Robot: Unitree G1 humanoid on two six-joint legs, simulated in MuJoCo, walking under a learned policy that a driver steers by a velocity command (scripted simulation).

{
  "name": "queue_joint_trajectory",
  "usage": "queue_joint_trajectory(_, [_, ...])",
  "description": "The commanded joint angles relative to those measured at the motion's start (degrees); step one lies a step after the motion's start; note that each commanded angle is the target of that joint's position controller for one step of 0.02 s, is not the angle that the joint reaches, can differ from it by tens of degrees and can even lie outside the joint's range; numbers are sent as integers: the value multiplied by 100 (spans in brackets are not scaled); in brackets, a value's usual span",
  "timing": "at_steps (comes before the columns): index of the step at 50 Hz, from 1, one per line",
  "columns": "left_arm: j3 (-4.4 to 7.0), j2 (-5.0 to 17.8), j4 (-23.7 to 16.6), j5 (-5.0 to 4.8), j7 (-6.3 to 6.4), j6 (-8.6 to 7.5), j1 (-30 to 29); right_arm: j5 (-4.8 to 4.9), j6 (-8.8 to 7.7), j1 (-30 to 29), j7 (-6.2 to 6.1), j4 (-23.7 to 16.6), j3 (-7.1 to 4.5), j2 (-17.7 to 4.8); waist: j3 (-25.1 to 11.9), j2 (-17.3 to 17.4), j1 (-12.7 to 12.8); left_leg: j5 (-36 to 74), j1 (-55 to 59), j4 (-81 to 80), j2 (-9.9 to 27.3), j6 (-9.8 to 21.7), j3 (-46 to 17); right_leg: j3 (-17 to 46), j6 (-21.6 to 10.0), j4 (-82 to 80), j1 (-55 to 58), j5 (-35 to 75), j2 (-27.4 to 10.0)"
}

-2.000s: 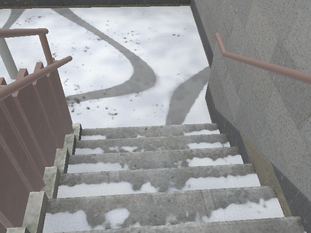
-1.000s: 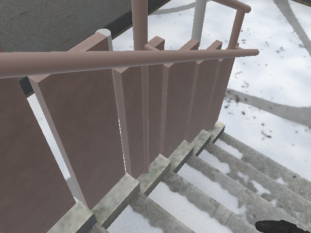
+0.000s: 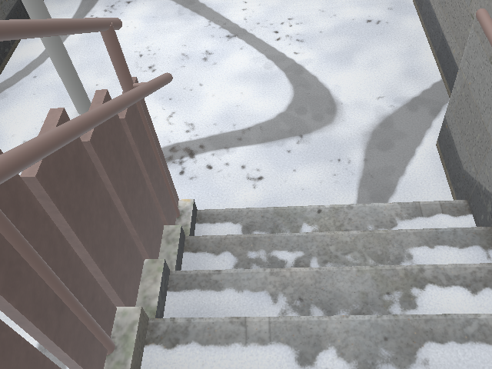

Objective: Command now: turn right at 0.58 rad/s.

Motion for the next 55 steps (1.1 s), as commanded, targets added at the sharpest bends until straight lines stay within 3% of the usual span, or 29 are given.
queue_joint_trajectory(1, [251,843,-485,57,-4,-25,38,82,-205,-697,9,-661,-36,-369,-331,-1019,222,30,-704,-1029,66,55,-233,2210,-783,-1222,1495,960,-1459])
queue_joint_trajectory(2, [212,810,-481,45,-55,-166,-102,67,-177,-569,-6,-523,-73,-452,-385,-1263,68,604,-216,-938,143,46,-208,2180,-744,-954,1184,1184,-1538])
queue_joint_trajectory(3, [190,795,-520,60,-113,-242,-359,18,-211,-240,-3,-377,-174,-630,-544,-1099,-121,1016,409,-641,247,135,-355,2254,-847,-736,793,1937,-1598])
queue_joint_trajectory(4, [207,826,-555,18,-150,-235,-324,29,-199,-453,28,-479,-155,-596,-376,-961,-47,332,590,-1316,99,123,-90,2073,-751,-825,572,1685,-1386])
queue_joint_trajectory(5, [231,891,-569,42,-191,-229,-252,99,-212,-606,42,-489,-111,-541,-282,-1086,100,-55,926,-1618,-9,142,15,2169,-754,-1006,434,1575,-1317])
queue_joint_trajectory(6, [271,959,-479,88,-241,-145,-145,233,-204,-606,58,-531,-77,-502,-102,-1134,131,-830,1035,-2616,42,151,-194,2228,-811,-1101,603,1244,-1260])
queue_joint_trajectory(7, [276,1046,-560,182,-318,-118,-407,290,-256,-303,99,-392,-89,-557,-274,-1338,88,-460,1920,-2391,-39,225,146,1989,-765,-1082,201,1625,-1231])
queue_joint_trajectory(8, [276,1004,-503,193,-362,-62,-384,420,-252,-279,96,-431,-78,-537,-126,-1383,94,-1181,2241,-3459,-16,244,-20,2106,-741,-1188,256,1262,-1179])
queue_joint_trajectory(9, [265,1003,-465,163,-361,-43,-444,411,-259,-117,92,-310,-62,-462,-166,-1269,59,-914,2985,-3991,-12,251,24,2070,-665,-1178,93,1160,-1096])
queue_joint_trajectory(10, [254,1012,-501,103,-350,-54,-634,407,-273,360,61,-145,-75,-442,-213,-1078,-174,-229,3843,-4789,3,315,184,1981,-528,-1096,-222,1032,-1048])
queue_joint_trajectory(11, [225,859,-363,98,-337,-91,-391,304,-305,510,45,-75,-127,-596,-187,-480,-190,-117,4757,-5076,309,418,-241,1812,-314,-595,-939,46,-807])
queue_joint_trajectory(12, [141,287,-248,123,-304,-167,61,255,-391,652,51,-108,-82,-775,-315,634,-88,277,5355,-5354,1555,596,-1550,947,39,536,-1381,-1414,-341])
queue_joint_trajectory(13, [312,800,-510,46,-247,-195,-349,276,-392,950,32,-6,-120,-1081,-109,1160,-316,938,5047,-5816,2144,1319,-2993,335,213,803,-2101,-2142,222])
queue_joint_trajectory(14, [364,1013,-522,202,-254,-219,-706,317,-493,1050,4,105,-59,-939,-23,758,-382,812,4825,-5890,2218,1609,-3189,346,293,1214,-2125,-1917,-84])
queue_joint_trajectory(15, [391,998,-362,132,-276,-171,-739,279,-557,713,49,89,-8,-790,-5,393,-215,1109,4276,-5778,2064,1649,-2682,229,322,1463,-1680,-1501,-181])
queue_joint_trajectory(17, [248,602,-114,53,-369,-59,-604,269,-559,170,113,-78,45,-589,-245,440,44,1025,3402,-5679,1412,1396,-1468,-220,451,1494,-603,-801,-298])
queue_joint_trajectory(20, [106,386,106,59,-413,36,-652,333,-482,247,151,-61,100,-408,-135,599,-49,187,2615,-5987,1128,1210,-1025,-776,472,778,365,-376,-510])
queue_joint_trajectory(23, [66,415,304,3,-399,57,-764,318,-427,608,175,101,54,-601,117,614,-174,-473,2543,-6101,1212,1212,-1256,-988,399,-227,769,-247,-630])
queue_joint_trajectory(25, [20,307,527,31,-361,-8,-536,323,-403,753,150,212,47,-674,199,289,-50,-36,2458,-6039,1278,1135,-1372,-904,386,-1078,1286,439,-753])
queue_joint_trajectory(26, [-4,341,584,71,-307,-52,-494,338,-450,857,140,263,82,-582,96,148,-56,185,2434,-5963,1292,1027,-1375,-580,355,-1309,1616,742,-986])
queue_joint_trajectory(27, [35,588,580,116,-270,-130,-591,381,-531,1074,196,270,98,-464,53,-241,-269,247,2515,-5908,1116,825,-1134,-157,297,-1261,1707,1163,-1305])
queue_joint_trajectory(28, [62,620,700,63,-274,-170,-683,382,-558,1186,227,373,55,-532,164,-581,-345,170,2861,-5866,887,742,-744,-117,221,-1261,1234,1218,-1304])
queue_joint_trajectory(29, [26,512,713,44,-287,-221,-681,355,-571,1078,223,435,22,-599,140,-546,-264,314,3133,-5743,858,730,-636,-121,225,-1403,1107,1279,-1332])
queue_joint_trajectory(34, [11,435,939,-23,-207,-310,-613,372,-618,1125,229,708,21,-403,-159,-431,-306,1051,3642,-5700,901,729,-488,-150,225,-1539,1274,1705,-1389])
queue_joint_trajectory(35, [31,506,931,36,-215,-334,-657,347,-602,1135,201,749,-15,-535,-132,-326,-310,1308,3712,-5579,906,725,-503,-224,204,-1446,1205,1814,-1362])
queue_joint_trajectory(37, [51,466,1009,32,-195,-333,-626,397,-605,1119,160,821,-17,-507,-265,-258,-284,1471,3809,-5555,960,740,-507,-238,187,-1443,1261,1854,-1371])
queue_joint_trajectory(44, [102,453,1217,17,-153,-289,-670,323,-507,1039,99,1068,-85,-601,-245,-252,-294,1510,3784,-5473,892,707,-416,-294,129,-1397,1281,2262,-1390])
queue_joint_trajectory(45, [98,442,1255,8,-144,-273,-661,270,-500,1002,105,1132,-89,-597,-274,-247,-261,1610,3766,-5490,876,674,-409,-302,99,-1371,1363,2341,-1372])
queue_joint_trajectory(55, [100,471,1639,0,-138,-304,-669,243,-449,927,155,1600,-109,-628,-5,-373,-237,1080,3757,-5726,854,569,-382,-287,51,-1625,1306,2097,-1423])
Velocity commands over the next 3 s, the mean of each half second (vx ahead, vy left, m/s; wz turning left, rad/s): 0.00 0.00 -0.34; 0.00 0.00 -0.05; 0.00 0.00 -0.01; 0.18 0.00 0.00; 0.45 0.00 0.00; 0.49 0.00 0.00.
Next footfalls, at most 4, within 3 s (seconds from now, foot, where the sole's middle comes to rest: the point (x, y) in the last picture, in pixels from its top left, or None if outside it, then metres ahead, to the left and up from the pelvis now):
0.22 left None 0.08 0.14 -0.76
0.52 right None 0.06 -0.07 -0.76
2.36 right None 0.37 -0.12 -0.93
2.86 left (289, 344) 0.67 0.02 -1.10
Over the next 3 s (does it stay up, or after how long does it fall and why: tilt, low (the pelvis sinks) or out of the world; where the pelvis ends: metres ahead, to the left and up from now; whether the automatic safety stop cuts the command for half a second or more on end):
stays up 0.61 -0.03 -0.35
